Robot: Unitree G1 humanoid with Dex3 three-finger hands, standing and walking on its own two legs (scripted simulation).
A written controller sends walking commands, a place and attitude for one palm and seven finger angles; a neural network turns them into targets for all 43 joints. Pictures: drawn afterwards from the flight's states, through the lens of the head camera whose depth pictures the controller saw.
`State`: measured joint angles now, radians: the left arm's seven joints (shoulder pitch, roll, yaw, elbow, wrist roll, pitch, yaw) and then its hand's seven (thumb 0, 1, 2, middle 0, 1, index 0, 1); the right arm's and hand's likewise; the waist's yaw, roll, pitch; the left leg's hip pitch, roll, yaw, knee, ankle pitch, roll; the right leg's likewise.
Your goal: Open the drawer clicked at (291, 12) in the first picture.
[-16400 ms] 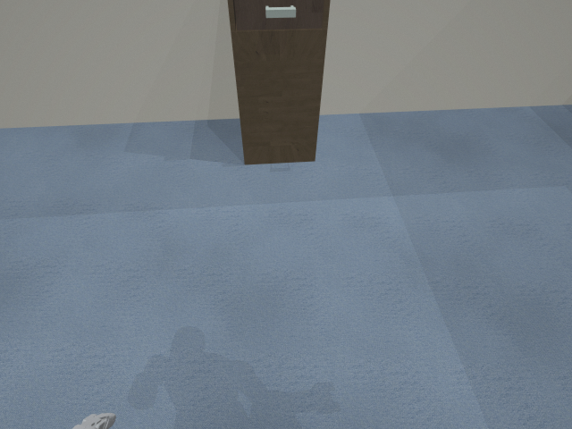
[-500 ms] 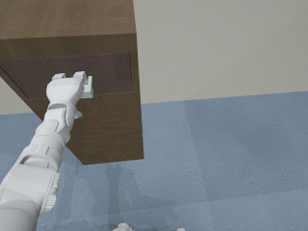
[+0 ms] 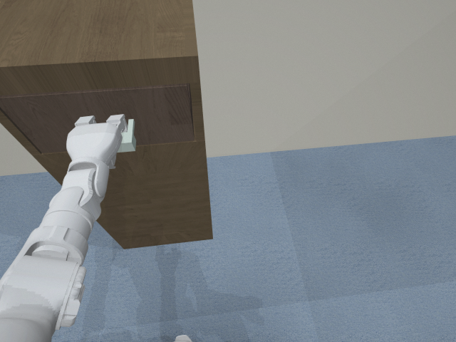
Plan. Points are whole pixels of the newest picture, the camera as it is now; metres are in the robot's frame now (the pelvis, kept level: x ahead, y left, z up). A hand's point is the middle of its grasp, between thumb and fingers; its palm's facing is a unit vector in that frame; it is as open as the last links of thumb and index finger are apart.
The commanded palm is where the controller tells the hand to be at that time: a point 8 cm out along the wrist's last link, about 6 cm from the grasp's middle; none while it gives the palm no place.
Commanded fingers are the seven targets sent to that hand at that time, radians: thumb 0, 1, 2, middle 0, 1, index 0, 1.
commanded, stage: pull the drawer open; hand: left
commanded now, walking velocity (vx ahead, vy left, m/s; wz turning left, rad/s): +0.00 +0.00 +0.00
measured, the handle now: (106, 134) +0.50 +0.23 +0.04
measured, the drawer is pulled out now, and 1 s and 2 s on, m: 0.00 0.05 0.26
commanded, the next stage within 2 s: none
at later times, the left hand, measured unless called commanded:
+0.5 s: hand (104, 181) +0.41 +0.22 +0.02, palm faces -0.03 -0.06 -1.00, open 5.9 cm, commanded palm +0.39 +0.22 +0.07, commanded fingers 0.00 0.90 0.90 -0.40 -1.35 -0.40 -1.35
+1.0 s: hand (104, 182) +0.41 +0.22 +0.02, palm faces -0.05 -0.04 -1.00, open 5.8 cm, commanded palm +0.38 +0.22 +0.07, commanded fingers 0.00 0.90 0.90 -0.40 -1.35 -0.40 -1.35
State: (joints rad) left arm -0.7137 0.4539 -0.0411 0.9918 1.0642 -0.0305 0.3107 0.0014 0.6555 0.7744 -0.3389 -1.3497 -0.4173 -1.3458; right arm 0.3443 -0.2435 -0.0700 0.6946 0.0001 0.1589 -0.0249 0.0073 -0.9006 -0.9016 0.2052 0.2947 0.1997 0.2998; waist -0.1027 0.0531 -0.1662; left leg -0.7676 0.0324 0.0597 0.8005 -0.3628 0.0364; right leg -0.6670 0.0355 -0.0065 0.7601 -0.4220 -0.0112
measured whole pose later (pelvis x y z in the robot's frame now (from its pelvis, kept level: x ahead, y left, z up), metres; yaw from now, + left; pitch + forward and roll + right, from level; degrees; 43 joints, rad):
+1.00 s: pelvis -0.01 -0.01 +0.00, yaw +1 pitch +15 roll -1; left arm -0.60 0.42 -0.07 0.91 1.06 -0.04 0.34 0.00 0.65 0.81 -0.35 -1.35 -0.41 -1.35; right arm 0.33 -0.24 -0.08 0.71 0.01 0.16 -0.04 0.01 -0.90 -0.90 0.20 0.29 0.20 0.30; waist -0.06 0.06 -0.15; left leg -0.72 0.02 0.04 0.78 -0.34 0.03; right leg -0.62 0.03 -0.02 0.77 -0.42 -0.02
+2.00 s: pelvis +0.00 -0.03 +0.01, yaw +1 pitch +8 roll +1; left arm 0.39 0.36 -0.10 -0.07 1.02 0.02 0.33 0.04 0.62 0.76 -0.29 -1.35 -0.42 -1.35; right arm 0.11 -0.22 -0.01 0.58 -0.03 0.11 0.01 0.01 -0.90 -0.90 0.20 0.29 0.20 0.30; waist 0.06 0.06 -0.11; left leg -0.52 0.02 0.05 0.75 -0.37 0.00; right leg -0.44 0.03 -0.01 0.77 -0.47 -0.04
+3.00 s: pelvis -0.02 -0.04 +0.00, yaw +2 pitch +7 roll +1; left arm 0.48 0.37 -0.08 -0.14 1.00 -0.01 0.35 0.00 -0.27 0.40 -0.34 -1.24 -0.34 -1.22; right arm 0.11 -0.22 0.00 0.56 -0.03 0.10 -0.01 0.01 -0.90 -0.90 0.20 0.29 0.20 0.30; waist 0.08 0.06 -0.12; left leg -0.56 0.02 0.03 0.79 -0.36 -0.01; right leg -0.48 0.03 -0.03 0.83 -0.47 -0.06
